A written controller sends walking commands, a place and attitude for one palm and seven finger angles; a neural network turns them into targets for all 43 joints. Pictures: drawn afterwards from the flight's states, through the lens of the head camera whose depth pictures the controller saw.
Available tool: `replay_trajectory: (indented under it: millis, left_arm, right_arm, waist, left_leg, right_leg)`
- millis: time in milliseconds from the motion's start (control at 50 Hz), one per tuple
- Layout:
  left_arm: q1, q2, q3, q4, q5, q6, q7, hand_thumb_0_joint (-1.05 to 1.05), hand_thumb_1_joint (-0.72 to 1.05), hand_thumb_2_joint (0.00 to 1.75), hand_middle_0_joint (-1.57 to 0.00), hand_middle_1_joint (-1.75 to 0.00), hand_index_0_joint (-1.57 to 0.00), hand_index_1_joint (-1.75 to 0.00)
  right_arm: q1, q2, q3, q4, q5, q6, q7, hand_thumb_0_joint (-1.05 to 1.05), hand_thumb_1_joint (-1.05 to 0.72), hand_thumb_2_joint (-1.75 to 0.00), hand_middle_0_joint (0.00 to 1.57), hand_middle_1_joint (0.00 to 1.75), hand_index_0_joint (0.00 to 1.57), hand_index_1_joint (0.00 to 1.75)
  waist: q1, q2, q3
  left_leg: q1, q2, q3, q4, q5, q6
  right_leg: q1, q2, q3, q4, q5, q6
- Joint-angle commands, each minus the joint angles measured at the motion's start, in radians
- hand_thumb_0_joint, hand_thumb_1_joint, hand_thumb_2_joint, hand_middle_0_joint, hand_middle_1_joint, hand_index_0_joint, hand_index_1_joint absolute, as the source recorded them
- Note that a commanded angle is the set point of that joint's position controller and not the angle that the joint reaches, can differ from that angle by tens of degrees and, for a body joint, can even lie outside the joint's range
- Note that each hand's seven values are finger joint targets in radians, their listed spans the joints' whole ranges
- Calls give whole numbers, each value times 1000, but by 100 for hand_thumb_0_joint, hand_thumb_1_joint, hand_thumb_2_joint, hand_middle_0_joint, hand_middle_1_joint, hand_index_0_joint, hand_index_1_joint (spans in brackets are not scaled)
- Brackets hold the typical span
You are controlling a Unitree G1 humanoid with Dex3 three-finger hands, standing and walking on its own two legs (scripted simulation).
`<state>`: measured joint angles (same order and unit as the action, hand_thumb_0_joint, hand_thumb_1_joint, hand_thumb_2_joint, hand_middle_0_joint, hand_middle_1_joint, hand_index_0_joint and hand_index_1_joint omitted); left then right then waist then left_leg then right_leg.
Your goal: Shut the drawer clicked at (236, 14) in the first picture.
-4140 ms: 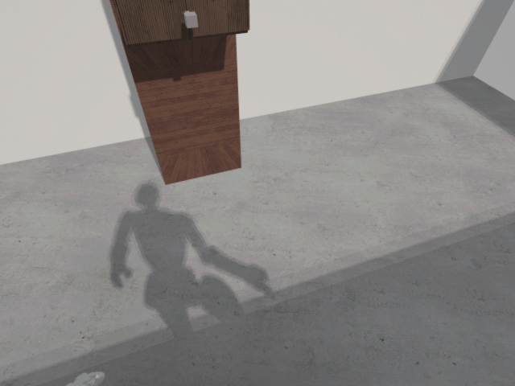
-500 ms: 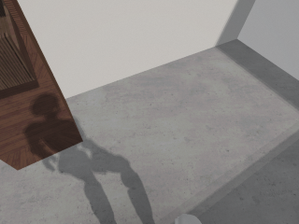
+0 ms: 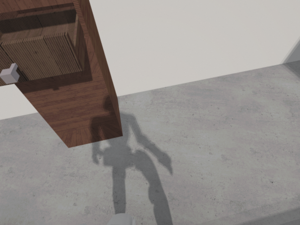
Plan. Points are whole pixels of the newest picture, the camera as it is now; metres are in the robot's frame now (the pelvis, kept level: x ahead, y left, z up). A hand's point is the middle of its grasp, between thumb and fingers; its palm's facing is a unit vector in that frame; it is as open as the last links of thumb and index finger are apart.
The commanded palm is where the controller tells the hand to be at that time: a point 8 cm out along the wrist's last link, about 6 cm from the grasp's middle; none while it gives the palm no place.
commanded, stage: turn to face it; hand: left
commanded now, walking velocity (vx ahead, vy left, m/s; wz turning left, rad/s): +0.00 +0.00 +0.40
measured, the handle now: (11, 72) +0.52 +0.45 +0.15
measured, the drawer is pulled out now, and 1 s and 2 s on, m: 0.26 0.26 0.26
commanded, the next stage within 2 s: take the last steps up to it in 0.30 s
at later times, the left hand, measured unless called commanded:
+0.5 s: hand out of the picture -0.02 +0.27 -0.17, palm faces +0.24 -0.94 -0.23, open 7.4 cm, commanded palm none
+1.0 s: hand out of the picture -0.02 +0.21 -0.16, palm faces +0.33 -0.91 -0.23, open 7.3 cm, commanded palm none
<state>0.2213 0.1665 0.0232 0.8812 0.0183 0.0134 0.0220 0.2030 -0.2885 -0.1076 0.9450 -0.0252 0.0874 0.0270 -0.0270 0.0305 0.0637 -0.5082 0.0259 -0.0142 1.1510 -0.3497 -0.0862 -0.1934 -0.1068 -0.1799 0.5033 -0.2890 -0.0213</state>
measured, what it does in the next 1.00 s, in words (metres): steps on the spot, turning left: left foot, then right foot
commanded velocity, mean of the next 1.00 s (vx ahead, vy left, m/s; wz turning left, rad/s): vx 0.19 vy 0.05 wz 0.19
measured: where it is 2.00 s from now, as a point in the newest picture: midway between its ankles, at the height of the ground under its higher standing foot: outside the picture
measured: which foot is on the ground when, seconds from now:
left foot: up 0.00-0.22, down 0.24-0.74, up 0.76-1.00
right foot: down 0.00-0.24, up 0.26-0.70, down 0.72-1.00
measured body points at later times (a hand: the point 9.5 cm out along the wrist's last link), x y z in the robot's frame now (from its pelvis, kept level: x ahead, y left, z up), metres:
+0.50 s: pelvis -0.02 +0.06 +0.00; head +0.00 +0.08 +0.45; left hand -0.03 +0.32 -0.16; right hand +0.12 -0.16 -0.13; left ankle -0.04 +0.14 -0.74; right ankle -0.01 -0.10 -0.67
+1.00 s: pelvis +0.07 +0.05 +0.01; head +0.07 +0.03 +0.45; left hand -0.04 +0.26 -0.14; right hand +0.12 -0.18 -0.16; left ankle +0.08 +0.23 -0.66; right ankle +0.03 -0.06 -0.74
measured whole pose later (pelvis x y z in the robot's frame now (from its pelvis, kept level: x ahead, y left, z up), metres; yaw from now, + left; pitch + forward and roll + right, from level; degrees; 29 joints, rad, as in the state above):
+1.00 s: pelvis +0.07 +0.05 +0.01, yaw +16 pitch -2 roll +2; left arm 0.43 0.12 0.03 1.09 0.02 -0.06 0.02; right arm 0.33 -0.22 -0.08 1.07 -0.03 0.03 0.03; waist -0.01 0.04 0.01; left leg -0.57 0.08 0.01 1.03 -0.14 -0.03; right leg 0.01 -0.06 -0.16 0.31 -0.29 0.00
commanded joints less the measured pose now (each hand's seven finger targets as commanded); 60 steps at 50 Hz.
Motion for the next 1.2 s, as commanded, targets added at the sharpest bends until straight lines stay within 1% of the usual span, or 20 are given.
replay_trajectory:
  millis: [0, 120, 180, 200, 220, 240, 320, 380, 540, 620, 660, 680, 720, 740, 780, 820, 880, 1020, 1120, 1180]
  left_arm:
    - [81, 225, 61, -40, 7, -22, 13, 0, 90, 90, -20, -30, -20, -30]
    - [101, 261, 75, -3, 16, -14, 11, 0, 90, 90, -20, -30, -20, -30]
    - [77, 250, 79, 12, 3, -7, 7, 0, 90, 90, -20, -30, -20, -30]
    - [80, 219, 72, 4, -7, -2, 4, 0, 90, 90, -20, -30, -20, -30]
    - [64, 147, 52, -32, -11, 1, -3, 0, 90, 90, -20, -30, -20, -30]
    - [0, 155, 40, -44, -2, 14, 6, 0, 90, 90, -20, -30, -20, -30]
    - [15, 164, 55, 23, -3, 25, -2, 0, 90, 90, -20, -30, -20, -30]
    - [46, 154, 51, 49, -4, 24, -6, 0, 90, 90, -20, -30, -20, -30]
    - [-80, 127, 41, 13, 8, 5, -27, 0, 90, 90, -20, -30, -20, -30]
    - [-42, 94, 37, 16, 7, -13, -32, 0, 90, 90, -20, -30, -20, -30]
    - [63, 92, 41, 55, 7, -26, -31, 0, 90, 90, -20, -30, -20, -30]
    - [131, 115, 48, 80, 11, -38, -26, 0, 90, 90, -20, -30, -20, -30]
    - [284, 268, 76, 112, 12, -48, -7, 0, 90, 90, -20, -30, -20, -30]
    - [256, 253, 73, 105, 3, -44, 0, 0, 90, 90, -20, -30, -20, -30]
    - [161, 182, 58, 98, 3, -63, 2, 0, 90, 90, -20, -30, -20, -30]
    - [137, 111, 36, 101, 1, -74, 0, 0, 90, 90, -20, -30, -20, -30]
    - [194, 90, 29, 132, -1, -90, -1, 0, 90, 90, -20, -30, -20, -30]
    - [305, 99, 26, 205, 7, -105, 6, 0, 90, 90, -20, -30, -20, -30]
    - [304, 126, 34, 226, 14, -91, 12, 0, 90, 90, -20, -30, -20, -30]
    - [284, 122, 42, 224, 5, -85, 9, 0, 90, 90, -20, -30, -20, -30]
  right_arm:
    - [-107, -31, 10, -95, 5, -22, 1, 0, -90, -90, 20, 30, 20, 30]
    - [-124, -6, 35, -99, 18, -44, -6, 0, -90, -90, 20, 30, 20, 30]
    - [-34, -29, 33, -68, 16, -61, -11, 0, -90, -90, 20, 30, 20, 30]
    - [16, -96, 18, -56, 11, -73, -15, 0, -90, -90, 20, 30, 20, 30]
    - [61, -199, -6, -53, 7, -78, -21, 0, -90, -90, 20, 30, 20, 30]
    - [95, -219, -5, -36, 13, -65, -29, 0, -90, -90, 20, 30, 20, 30]
    - [-50, -105, 32, -50, 8, -76, -52, 0, -90, -90, 20, 30, 20, 30]
    - [-39, -91, 36, -43, 12, -86, -53, 0, -90, -90, 20, 30, 20, 30]
    - [94, -72, 29, 13, 1, -100, -45, 0, -90, -90, 20, 30, 20, 30]
    - [93, -66, 30, 27, -2, -105, -44, 0, -90, -90, 20, 30, 20, 30]
    - [70, -54, 35, 33, 2, -105, -43, 0, -90, -90, 20, 30, 20, 30]
    - [68, -27, 38, 36, 7, -109, -41, 0, -90, -90, 20, 30, 20, 30]
    - [27, 25, 48, -22, 6, -115, -28, 0, -90, -90, 20, 30, 20, 30]
    - [3, -26, 32, -27, -6, -106, -21, 0, -90, -90, 20, 30, 20, 30]
    - [32, -7, 27, 14, -8, -97, -10, 0, -90, -90, 20, 30, 20, 30]
    - [91, 37, 29, 57, -8, -85, -2, 0, -90, -90, 20, 30, 20, 30]
    - [125, 67, 34, 77, -3, -80, 2, 0, -90, -90, 20, 30, 20, 30]
    - [-39, 77, 45, 18, 3, -91, 17, 0, -90, -90, 20, 30, 20, 30]
    - [-94, 88, 55, -3, 9, -111, 22, 0, -90, -90, 20, 30, 20, 30]
    - [231, -9, 33, 95, -6, -134, -5, 0, -90, -90, 20, 30, 20, 30]
  waist:
    - [65, -206, -46]
    - [80, -264, -98]
    - [25, -209, -140]
    - [-5, -47, -181]
    - [-30, 250, -182]
    - [-49, 202, -162]
    - [17, 143, -57]
    - [30, 86, -83]
    - [-21, 101, 1]
    - [7, 99, -1]
    - [65, 51, -22]
    - [95, -21, -32]
    - [162, -356, -26]
    - [136, -210, 38]
    - [84, -216, 125]
    - [40, -146, 150]
    - [29, -164, 117]
    - [64, -174, 111]
    - [64, -219, 95]
    - [-76, -59, -123]
  left_leg:
    - [-60, 16, 43, -107, -58, -3]
    - [115, 0, 105, -402, -111, 34]
    - [332, -2, 120, -701, 113, 56]
    - [503, 99, 10, -781, 291, 92]
    - [617, 358, -313, -798, 685, 214]
    - [537, 406, -278, -785, 808, 288]
    - [415, 251, -127, -798, 758, 254]
    - [437, 216, -88, -809, 736, 240]
    - [404, 219, -248, -943, 55, 287]
    - [317, 197, -259, -924, -35, 277]
    - [211, 148, -211, -832, -83, 240]
    - [110, 84, -152, -713, -116, 196]
    - [-209, -55, 19, -257, -235, 111]
    - [-214, -3, -31, -158, -182, 107]
    - [-191, 40, -36, -63, -20, 107]
    - [-144, 57, -14, -51, 106, 86]
    - [-143, 54, 27, -62, 202, 62]
    - [-182, 81, 88, -260, 232, 62]
    - [15, 45, 130, -479, 152, 110]
    - [488, 18, 115, -650, 206, 140]
  right_leg:
    - [133, -246, 152, -160, 423, -93]
    - [128, -274, 128, -87, 530, -106]
    - [46, -230, 56, 39, 458, -28]
    - [-89, -171, 2, 189, 296, 29]
    - [-358, -38, -12, 387, -259, 103]
    - [-341, -29, 90, 499, -365, 94]
    - [-333, -23, 158, 618, -168, 99]
    - [-302, -7, 147, 593, -110, 111]
    - [-307, 15, 124, 358, -151, 87]
    - [-151, 51, 99, 161, -140, 68]
    - [55, 71, 79, -17, -29, 60]
    - [200, 32, 119, -119, -6, 49]
    - [330, -375, 654, -360, -293, -100]
    - [215, -408, 644, -411, -410, -131]
    - [59, -328, 563, -430, -415, -99]
    - [2, -237, 337, -406, -184, -51]
    - [57, -174, 178, -387, 70, -30]
    - [160, -191, 128, -343, 325, -76]
    - [141, -201, 97, -258, 445, -72]
    - [47, -127, 22, 195, 470, -32]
